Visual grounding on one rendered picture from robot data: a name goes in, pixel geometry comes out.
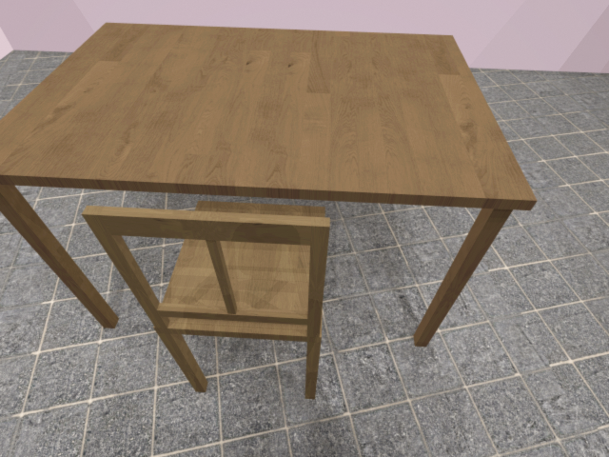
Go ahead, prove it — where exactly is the chair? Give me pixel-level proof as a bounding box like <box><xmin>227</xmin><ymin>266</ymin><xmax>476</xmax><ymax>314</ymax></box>
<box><xmin>82</xmin><ymin>201</ymin><xmax>330</xmax><ymax>399</ymax></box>

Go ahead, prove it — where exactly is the table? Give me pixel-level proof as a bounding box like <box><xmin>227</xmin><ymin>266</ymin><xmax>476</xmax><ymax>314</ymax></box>
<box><xmin>0</xmin><ymin>23</ymin><xmax>537</xmax><ymax>347</ymax></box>

